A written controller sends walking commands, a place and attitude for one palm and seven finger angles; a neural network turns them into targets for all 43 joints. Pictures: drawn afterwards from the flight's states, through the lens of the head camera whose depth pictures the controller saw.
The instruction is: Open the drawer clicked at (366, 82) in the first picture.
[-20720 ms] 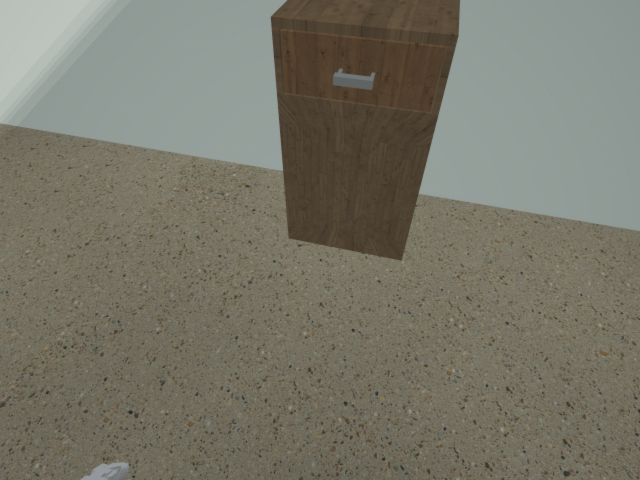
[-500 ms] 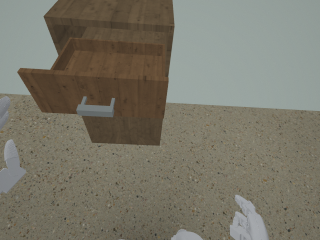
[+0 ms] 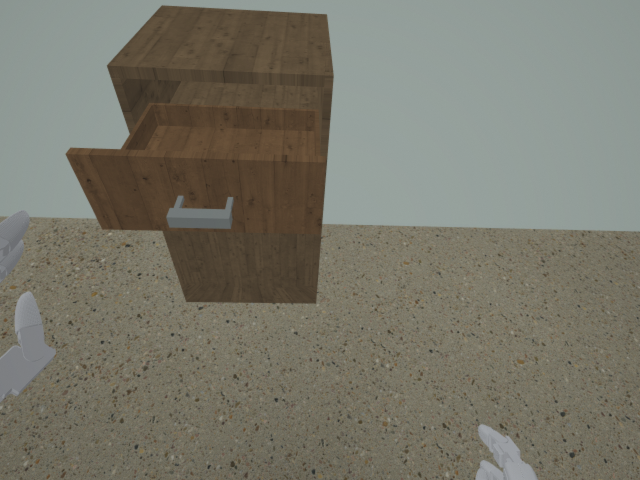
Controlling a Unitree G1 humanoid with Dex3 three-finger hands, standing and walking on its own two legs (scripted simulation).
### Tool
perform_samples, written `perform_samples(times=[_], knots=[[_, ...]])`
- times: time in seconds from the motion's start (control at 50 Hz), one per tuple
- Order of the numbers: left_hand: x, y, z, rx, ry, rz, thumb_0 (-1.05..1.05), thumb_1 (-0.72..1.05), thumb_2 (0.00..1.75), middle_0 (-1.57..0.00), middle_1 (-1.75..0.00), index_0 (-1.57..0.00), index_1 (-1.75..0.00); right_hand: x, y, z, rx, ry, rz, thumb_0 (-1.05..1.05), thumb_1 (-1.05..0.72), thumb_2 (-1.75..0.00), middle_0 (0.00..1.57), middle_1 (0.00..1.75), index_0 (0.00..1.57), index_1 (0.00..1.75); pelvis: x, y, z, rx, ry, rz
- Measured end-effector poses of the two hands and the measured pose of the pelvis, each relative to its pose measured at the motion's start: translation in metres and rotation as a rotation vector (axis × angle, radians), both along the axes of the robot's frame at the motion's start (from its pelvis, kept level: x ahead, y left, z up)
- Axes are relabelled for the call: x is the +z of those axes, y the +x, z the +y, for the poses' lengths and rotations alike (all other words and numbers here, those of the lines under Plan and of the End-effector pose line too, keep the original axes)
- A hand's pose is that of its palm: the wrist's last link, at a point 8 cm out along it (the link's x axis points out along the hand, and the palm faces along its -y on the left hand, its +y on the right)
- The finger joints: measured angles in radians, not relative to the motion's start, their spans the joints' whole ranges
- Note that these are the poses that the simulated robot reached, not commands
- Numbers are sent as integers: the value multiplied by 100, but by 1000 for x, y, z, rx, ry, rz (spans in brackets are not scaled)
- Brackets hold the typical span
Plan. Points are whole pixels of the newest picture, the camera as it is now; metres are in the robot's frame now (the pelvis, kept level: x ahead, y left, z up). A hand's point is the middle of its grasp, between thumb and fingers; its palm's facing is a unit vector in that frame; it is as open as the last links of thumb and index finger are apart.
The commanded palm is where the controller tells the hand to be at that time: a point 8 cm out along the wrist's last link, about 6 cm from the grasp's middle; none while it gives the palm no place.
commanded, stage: stop stepping back and stand still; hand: left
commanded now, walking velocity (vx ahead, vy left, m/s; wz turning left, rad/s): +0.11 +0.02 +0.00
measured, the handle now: (202, 210) +0.57 +0.23 -0.01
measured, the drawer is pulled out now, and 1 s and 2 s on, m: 0.29 0.29 0.29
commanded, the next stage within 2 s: let the arm hang, fingers relaxed in 0.22 s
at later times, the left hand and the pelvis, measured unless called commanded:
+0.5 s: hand (145, 465) +0.17 +0.23 -0.09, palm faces +0.09 -0.94 -0.33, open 7.4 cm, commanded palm none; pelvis +0.00 +0.00 -0.01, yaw +1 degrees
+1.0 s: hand out of the picture -0.06 +0.19 -0.16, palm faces +0.02 -0.97 -0.23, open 7.3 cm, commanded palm none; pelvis -0.01 +0.01 +0.01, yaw +0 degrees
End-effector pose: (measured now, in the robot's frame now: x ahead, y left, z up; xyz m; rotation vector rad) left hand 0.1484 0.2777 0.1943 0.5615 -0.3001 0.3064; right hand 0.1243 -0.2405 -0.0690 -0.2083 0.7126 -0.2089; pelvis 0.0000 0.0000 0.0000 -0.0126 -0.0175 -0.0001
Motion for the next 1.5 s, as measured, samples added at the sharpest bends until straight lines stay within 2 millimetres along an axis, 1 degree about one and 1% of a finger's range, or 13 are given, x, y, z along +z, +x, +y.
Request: perform_samples(times=[0.1, 0.22, 0.34, 0.38, 0.42, 0.46, 0.54, 0.6, 0.76, 0.88, 0.98, 1.22, 1.5], knots=[[-7, -1, -4, 11, -37, -8, 1, 89, 90, -21, -30, -21, -31, -13, 2, 1, 13, 23, 32, 1, -90, -90, 20, 30, 20, 30, -5, -9, -2, -7, -5, 0], [-18, 2, -4, -7, -105, 11, 1, 89, 90, -21, -30, -21, -31, -6, 2, 5, -2, -7, 38, 2, -90, -90, 20, 30, 20, 30, -4, -7, 4, -11, 8, -5], [-15, 13, -1, -9, -18, 40, 1, 89, 90, -21, -30, -21, -31, -6, 13, 12, 35, 17, 15, 1, -90, -90, 20, 30, 20, 30, -2, 1, 2, 4, 17, 21], [-56, 27, 6, 15, -60, 199, 1, 90, 90, -20, -30, -21, -30, -21, 16, 11, 63, 49, 59, 1, -90, -90, 20, 30, 20, 30, -5, 0, 4, 11, 14, 33], [-121, 35, 11, 75, -175, 443, 0, 90, 90, -20, -30, -20, -30, -37, 14, 9, 67, 69, 124, 1, -90, -90, 20, 30, 20, 30, -7, 0, 5, 15, 12, 34], [-190, 27, 7, 130, -293, 706, 0, 90, 90, -19, -30, -20, -30, -47, 5, 9, 59, 77, 184, 1, -91, -90, 20, 30, 20, 30, -9, -1, 5, 20, 14, 22], [-297, -32, -30, 162, -469, 1186, 1, 91, 90, -19, -30, -19, -30, -55, -28, 10, 20, 75, 309, 1, -91, -90, 20, 30, 20, 30, -8, -2, 5, 14, 18, -11], [-332, -89, -57, 195, -572, 1420, 0, 94, 89, -20, -30, -20, -30, -57, -62, 12, -5, 69, 432, 1, -91, -90, 20, 30, 20, 30, -3, -4, 4, 9, 10, -17], [-332, -187, -36, 376, -580, 1672, -1, 99, 89, -20, -30, -20, -30, -62, -141, 18, -48, 86, 729, 1, -91, -90, 20, 30, 20, 30, 7, -5, 3, 15, 2, -7], [-322, -218, -32, 437, -557, 1761, 0, 94, 89, -20, -30, -20, -30, -68, -165, 30, -71, 128, 788, 1, -91, -90, 20, 30, 20, 30, 9, -7, 7, 9, 6, -13], [-322, -213, -38, 424, -556, 1744, 0, 92, 90, -19, -30, -20, -30, -74, -167, 41, -71, 165, 780, 1, -91, -90, 20, 30, 20, 30, 9, -9, 8, 4, 11, -19], [-328, -161, -60, 317, -560, 1615, 1, 92, 89, -20, -30, -20, -30, -77, -157, 47, -76, 200, 718, 1, -92, -90, 20, 30, 20, 30, 9, -12, 3, -3, 18, -26], [-327, -161, -64, 327, -555, 1621, 1, 92, 90, -20, -30, -20, -30, -74, -167, 27, -103, 176, 746, 1, -91, -90, 20, 30, 20, 30, 10, -12, -7, -6, 17, -24]])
